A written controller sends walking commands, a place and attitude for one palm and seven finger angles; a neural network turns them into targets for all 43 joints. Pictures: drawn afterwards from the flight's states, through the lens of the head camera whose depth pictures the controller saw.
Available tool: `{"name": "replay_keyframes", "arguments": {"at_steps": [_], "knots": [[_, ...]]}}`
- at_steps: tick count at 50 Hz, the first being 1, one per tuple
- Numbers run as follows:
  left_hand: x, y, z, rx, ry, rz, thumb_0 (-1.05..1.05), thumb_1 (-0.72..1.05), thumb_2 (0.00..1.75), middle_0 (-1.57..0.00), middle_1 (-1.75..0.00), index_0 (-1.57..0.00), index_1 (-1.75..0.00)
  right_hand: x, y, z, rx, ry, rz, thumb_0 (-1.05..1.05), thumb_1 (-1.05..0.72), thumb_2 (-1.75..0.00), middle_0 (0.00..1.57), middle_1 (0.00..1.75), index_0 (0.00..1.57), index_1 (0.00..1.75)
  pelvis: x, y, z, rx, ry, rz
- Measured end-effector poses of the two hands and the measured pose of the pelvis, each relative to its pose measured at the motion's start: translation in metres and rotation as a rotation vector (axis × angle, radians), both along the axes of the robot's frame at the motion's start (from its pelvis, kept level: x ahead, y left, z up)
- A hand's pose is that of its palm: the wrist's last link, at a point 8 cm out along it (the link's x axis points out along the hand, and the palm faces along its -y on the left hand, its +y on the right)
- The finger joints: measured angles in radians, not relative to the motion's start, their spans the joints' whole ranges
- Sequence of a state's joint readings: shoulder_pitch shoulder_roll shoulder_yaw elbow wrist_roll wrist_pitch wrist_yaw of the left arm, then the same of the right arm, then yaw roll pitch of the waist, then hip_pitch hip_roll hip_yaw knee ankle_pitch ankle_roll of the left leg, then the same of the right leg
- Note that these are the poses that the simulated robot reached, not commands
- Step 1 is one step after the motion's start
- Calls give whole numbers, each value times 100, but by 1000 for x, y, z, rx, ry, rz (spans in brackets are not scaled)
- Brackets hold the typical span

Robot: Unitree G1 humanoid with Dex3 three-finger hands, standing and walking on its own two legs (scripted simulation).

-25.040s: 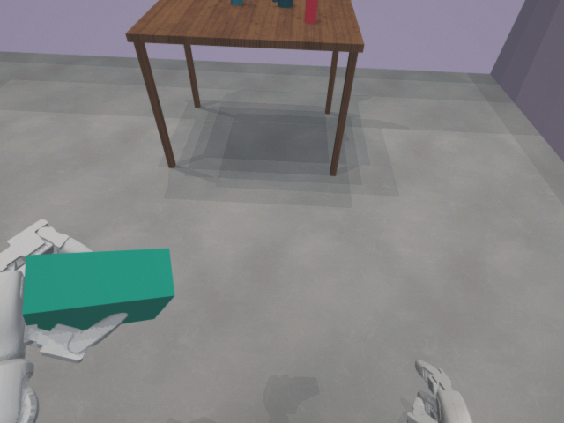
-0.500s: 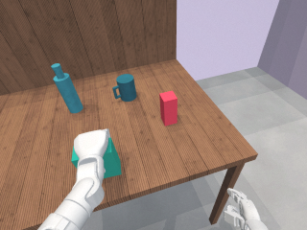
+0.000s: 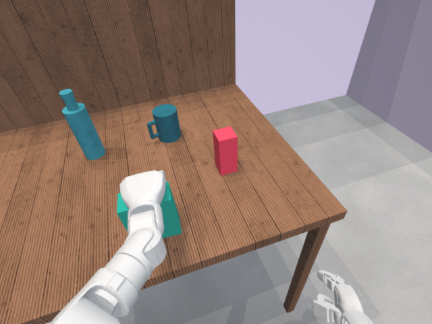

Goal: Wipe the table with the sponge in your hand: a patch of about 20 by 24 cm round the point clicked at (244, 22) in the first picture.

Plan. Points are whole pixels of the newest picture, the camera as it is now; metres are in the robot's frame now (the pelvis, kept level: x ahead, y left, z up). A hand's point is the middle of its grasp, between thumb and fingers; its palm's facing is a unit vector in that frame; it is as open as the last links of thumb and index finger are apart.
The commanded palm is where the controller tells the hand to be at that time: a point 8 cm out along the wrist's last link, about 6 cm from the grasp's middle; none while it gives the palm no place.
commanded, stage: wipe forward along the third lane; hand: left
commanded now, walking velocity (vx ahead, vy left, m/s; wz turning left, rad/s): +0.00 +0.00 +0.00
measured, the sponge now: (153, 220) +0.34 +0.19 -0.01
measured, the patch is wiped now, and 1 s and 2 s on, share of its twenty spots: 0.70 1.00 1.00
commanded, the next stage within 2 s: wipe back along the third lane in 1.38 s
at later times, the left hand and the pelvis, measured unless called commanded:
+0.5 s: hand (151, 186) +0.40 +0.20 +0.04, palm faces -0.08 +0.00 -1.00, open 9.3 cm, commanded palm +0.38 +0.20 +0.07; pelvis -0.01 -0.01 -0.01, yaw -1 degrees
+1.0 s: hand (146, 171) +0.44 +0.23 +0.04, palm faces -0.09 +0.00 -1.00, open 9.3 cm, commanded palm +0.43 +0.23 +0.07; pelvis +0.00 +0.01 -0.01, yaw -2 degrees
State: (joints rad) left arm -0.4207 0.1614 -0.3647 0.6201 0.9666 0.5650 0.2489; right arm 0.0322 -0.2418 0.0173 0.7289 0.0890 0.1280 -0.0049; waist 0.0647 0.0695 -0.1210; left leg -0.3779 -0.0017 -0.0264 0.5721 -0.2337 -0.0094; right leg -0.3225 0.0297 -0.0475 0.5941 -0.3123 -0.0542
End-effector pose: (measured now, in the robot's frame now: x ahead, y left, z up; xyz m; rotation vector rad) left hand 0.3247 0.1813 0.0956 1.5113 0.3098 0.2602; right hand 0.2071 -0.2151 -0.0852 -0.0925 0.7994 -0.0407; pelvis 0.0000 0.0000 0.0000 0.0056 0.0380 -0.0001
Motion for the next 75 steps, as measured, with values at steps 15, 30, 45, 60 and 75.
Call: {"name": "replay_keyframes", "arguments": {"at_steps": [15,30,45,60,75], "knots": [[36,5,1,38,40,3,-1,-49,113,-82,-138,-83,-138,-56,-28,-25,-52,133,-96,1,-91,-90,20,30,20,30,-6,-6,-5,-1,54,-6],[67,17,0,49,57,8,0,-50,114,-83,-138,-84,-138,-116,-45,-44,-68,274,-188,1,-91,-90,20,30,20,30,-6,-6,-7,-7,107,-21],[94,32,0,47,67,15,0,-51,115,-83,-138,-84,-138,-126,-41,-42,-88,303,-210,1,-91,-90,20,30,20,30,-3,4,-8,-19,154,-27],[123,48,1,57,70,24,0,-51,115,-84,-138,-84,-138,-139,-20,-44,-90,348,-221,1,-91,-90,20,30,20,30,0,22,-11,-32,202,-31],[145,55,-1,70,67,34,1,-51,115,-84,-138,-84,-138,-172,-6,-51,-89,435,-249,1,-91,-90,20,30,20,30,0,36,-17,-43,248,-37]]}}
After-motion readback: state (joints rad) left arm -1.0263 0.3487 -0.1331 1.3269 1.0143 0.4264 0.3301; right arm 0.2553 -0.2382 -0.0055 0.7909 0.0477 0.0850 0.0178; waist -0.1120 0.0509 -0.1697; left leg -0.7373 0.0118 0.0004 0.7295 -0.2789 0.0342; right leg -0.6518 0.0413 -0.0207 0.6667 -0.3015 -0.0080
